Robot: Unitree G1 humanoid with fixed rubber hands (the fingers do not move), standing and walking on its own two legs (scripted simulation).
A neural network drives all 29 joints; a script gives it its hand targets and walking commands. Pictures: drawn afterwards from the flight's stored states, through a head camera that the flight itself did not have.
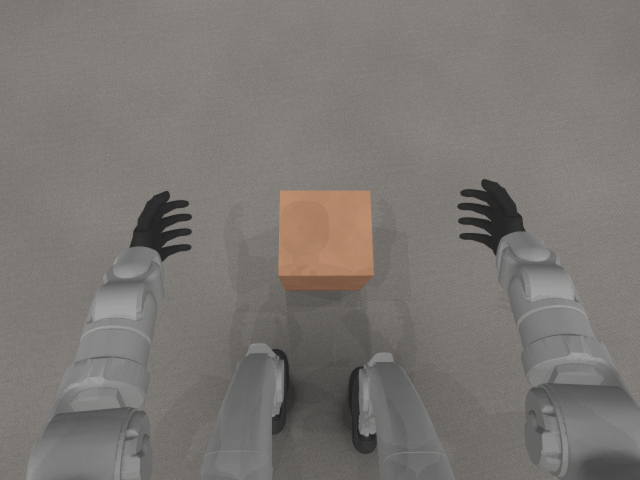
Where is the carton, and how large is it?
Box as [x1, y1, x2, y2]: [278, 190, 373, 290]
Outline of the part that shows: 280,190 278,275 285,290 360,289 373,275 369,191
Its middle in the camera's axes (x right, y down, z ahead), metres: +0.01 +0.02 +0.99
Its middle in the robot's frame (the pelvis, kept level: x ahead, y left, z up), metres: +0.50 +0.00 -0.55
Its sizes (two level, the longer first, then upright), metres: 0.210 0.200 0.250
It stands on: the floor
